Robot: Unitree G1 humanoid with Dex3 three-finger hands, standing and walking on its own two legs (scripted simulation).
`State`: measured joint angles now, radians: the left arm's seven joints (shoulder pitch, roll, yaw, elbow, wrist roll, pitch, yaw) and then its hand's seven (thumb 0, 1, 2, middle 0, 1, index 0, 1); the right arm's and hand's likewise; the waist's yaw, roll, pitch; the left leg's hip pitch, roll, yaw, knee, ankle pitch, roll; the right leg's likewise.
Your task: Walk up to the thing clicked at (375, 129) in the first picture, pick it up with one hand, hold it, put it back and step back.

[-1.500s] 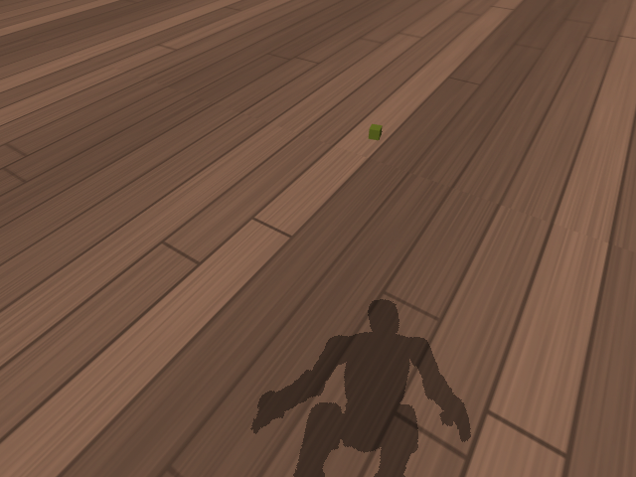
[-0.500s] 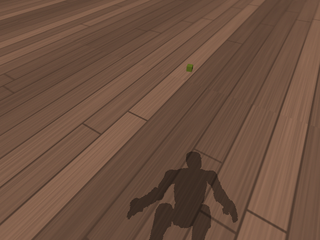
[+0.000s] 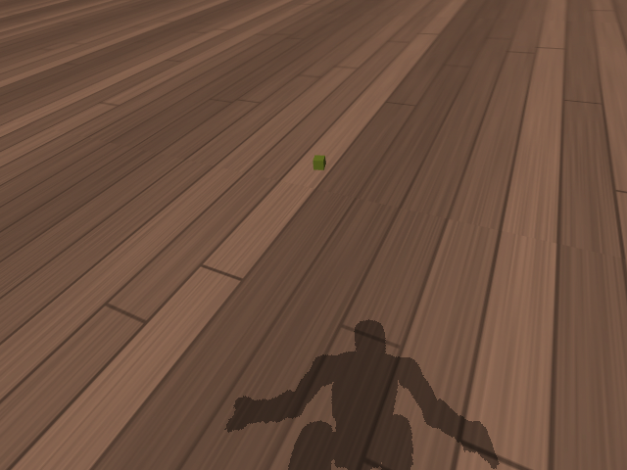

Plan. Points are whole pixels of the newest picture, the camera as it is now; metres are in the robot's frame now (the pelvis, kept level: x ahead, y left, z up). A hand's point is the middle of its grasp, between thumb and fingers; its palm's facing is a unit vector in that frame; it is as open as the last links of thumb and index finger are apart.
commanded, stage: walk up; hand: left
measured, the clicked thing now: (319, 162) +2.00 +0.08 -0.72
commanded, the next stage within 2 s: none
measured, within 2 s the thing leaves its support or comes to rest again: neither
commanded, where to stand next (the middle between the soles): +1.58 -0.09 m, yaw -6 degrees
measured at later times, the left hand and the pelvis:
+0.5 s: hand (163, 411) +0.29 +0.29 -0.15, palm faces -0.07 -0.94 -0.34, open 7.4 cm; pelvis +0.26 +0.01 +0.01, yaw -4 degrees
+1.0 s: hand (249, 226) +0.70 +0.20 -0.09, palm faces -0.09 -0.91 -0.40, open 7.4 cm; pelvis +0.55 -0.06 +0.01, yaw -6 degrees
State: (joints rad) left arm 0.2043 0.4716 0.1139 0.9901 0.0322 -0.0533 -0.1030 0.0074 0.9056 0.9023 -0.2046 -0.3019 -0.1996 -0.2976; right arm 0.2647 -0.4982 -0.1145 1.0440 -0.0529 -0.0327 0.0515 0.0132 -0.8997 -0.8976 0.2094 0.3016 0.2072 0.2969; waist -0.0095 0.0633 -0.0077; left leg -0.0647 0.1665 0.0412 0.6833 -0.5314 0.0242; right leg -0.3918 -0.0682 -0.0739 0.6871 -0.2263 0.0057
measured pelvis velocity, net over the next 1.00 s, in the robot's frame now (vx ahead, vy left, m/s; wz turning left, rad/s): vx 0.55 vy -0.06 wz -0.11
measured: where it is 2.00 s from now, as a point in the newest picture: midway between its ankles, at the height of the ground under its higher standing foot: (354, 291)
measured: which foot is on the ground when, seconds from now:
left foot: up 0.00-0.40, down 0.42-0.90, up 0.92-1.00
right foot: down 0.00-0.46, up 0.48-0.84, down 0.86-1.00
